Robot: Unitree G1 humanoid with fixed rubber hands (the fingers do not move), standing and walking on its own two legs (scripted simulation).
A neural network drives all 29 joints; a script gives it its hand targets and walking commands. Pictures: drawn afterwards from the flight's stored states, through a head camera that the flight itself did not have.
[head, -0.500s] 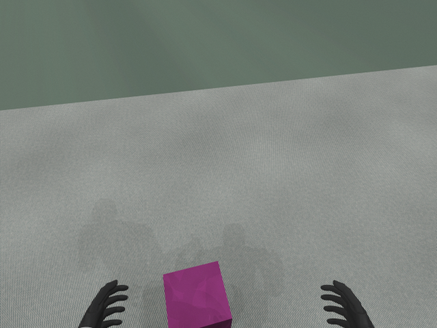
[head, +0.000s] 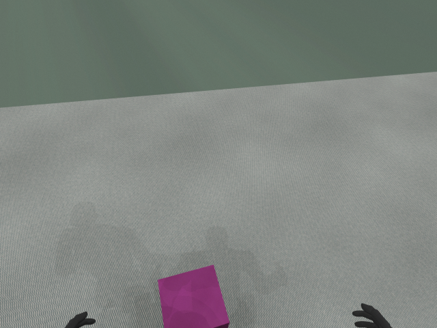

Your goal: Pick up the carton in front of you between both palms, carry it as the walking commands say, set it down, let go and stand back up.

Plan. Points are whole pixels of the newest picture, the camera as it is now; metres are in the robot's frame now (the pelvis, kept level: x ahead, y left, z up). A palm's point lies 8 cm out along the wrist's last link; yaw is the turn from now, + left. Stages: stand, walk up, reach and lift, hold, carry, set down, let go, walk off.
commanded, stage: stand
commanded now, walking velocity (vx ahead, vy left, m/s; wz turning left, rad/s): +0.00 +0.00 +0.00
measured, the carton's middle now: (193, 309) +0.33 +0.08 -0.65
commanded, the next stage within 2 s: none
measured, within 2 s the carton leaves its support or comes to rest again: neither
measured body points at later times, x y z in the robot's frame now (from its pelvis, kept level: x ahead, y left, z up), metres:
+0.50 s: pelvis -0.01 +0.01 +0.01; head +0.00 +0.02 +0.46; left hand +0.11 +0.31 -0.11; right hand +0.10 -0.31 -0.10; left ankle +0.00 +0.10 -0.74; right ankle -0.05 -0.13 -0.74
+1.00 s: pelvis -0.02 +0.00 +0.01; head -0.01 +0.01 +0.46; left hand +0.08 +0.31 -0.12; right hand +0.08 -0.32 -0.10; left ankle +0.00 +0.10 -0.74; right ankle -0.05 -0.13 -0.74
